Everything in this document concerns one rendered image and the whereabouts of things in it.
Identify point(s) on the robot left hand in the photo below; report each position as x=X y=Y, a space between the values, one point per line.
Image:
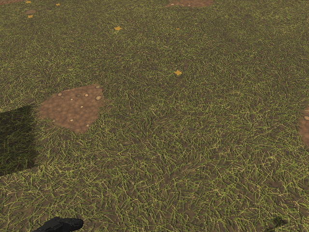
x=57 y=224

